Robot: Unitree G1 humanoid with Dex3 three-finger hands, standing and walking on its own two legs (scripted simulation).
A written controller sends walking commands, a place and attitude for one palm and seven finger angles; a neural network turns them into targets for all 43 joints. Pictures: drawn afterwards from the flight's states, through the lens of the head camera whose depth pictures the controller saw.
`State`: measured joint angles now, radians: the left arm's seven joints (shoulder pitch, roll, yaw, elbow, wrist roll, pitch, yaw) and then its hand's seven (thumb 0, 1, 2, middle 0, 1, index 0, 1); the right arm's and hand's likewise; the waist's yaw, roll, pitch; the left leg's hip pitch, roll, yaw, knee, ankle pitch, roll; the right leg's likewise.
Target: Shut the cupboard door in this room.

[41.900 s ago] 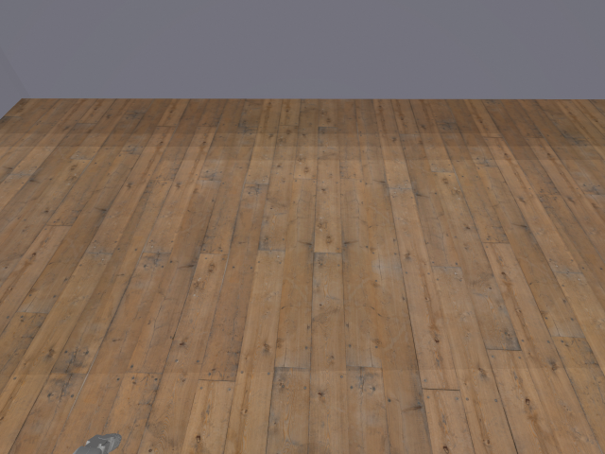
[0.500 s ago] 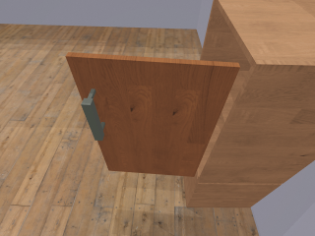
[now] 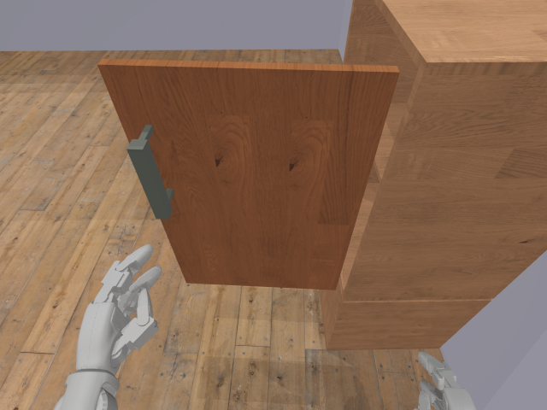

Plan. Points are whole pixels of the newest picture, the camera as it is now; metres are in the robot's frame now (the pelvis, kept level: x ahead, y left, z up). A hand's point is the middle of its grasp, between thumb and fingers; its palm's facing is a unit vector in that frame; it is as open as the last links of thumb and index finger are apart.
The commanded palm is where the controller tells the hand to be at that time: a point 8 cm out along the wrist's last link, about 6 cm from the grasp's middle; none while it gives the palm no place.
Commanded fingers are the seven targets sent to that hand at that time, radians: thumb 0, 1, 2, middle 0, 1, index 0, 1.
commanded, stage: raise the hand and make a fist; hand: left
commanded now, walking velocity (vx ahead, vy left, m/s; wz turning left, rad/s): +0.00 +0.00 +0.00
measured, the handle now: (156, 174) +0.46 +0.20 +0.11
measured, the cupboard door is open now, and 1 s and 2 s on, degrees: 86 86 86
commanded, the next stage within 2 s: bring the fist close to the handle in 1.66 s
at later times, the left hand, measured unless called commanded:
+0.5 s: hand (141, 362) +0.19 +0.17 +0.03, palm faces -0.07 -1.00 -0.03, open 4.5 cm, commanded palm +0.16 +0.23 +0.04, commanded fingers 0.00 0.90 0.90 -0.90 -1.06 -0.90 -1.06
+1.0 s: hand (102, 339) +0.20 +0.21 +0.08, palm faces -0.03 -1.00 -0.05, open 3.1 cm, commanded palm +0.18 +0.26 +0.09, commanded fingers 0.00 0.90 0.90 -1.30 -1.50 -1.30 -1.50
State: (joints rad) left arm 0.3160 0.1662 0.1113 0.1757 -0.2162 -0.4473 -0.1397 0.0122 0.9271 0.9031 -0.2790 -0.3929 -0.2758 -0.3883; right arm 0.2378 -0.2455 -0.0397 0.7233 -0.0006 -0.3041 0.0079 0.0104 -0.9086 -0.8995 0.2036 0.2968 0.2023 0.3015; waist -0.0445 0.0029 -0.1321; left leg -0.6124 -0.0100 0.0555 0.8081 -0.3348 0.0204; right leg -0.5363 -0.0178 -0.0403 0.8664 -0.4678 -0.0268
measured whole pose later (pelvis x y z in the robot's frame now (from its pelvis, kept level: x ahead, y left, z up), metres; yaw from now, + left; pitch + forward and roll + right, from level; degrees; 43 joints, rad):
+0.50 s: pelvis -0.03 -0.01 -0.03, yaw +0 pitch +9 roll -2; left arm 0.38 0.25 0.14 -0.04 -0.30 -0.27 -0.30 0.02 0.90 0.90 -0.73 -0.87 -0.72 -0.87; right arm 0.28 -0.19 0.04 0.55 0.04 -0.23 -0.07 0.01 -0.90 -0.90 0.21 0.30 0.21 0.30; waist 0.00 0.05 -0.11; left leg -0.80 0.03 0.00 1.03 -0.40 0.01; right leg -0.68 0.03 -0.09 1.02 -0.51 -0.05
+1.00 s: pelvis -0.01 +0.02 -0.01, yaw +1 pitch +6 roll -2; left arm 0.38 0.27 0.14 -0.16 -0.29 -0.22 -0.26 0.02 0.90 0.90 -1.18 -1.37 -1.18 -1.37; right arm 0.24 -0.24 0.04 0.50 0.05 -0.23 -0.05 0.01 -0.90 -0.90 0.20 0.30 0.20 0.30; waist 0.02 0.04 -0.09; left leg -0.65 0.00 0.01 0.91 -0.37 0.05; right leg -0.51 0.00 -0.08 0.87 -0.46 0.00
